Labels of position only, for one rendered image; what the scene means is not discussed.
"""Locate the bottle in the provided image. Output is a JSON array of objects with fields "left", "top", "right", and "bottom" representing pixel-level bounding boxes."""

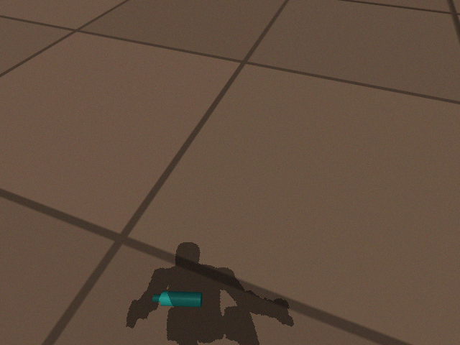
[{"left": 152, "top": 291, "right": 202, "bottom": 307}]

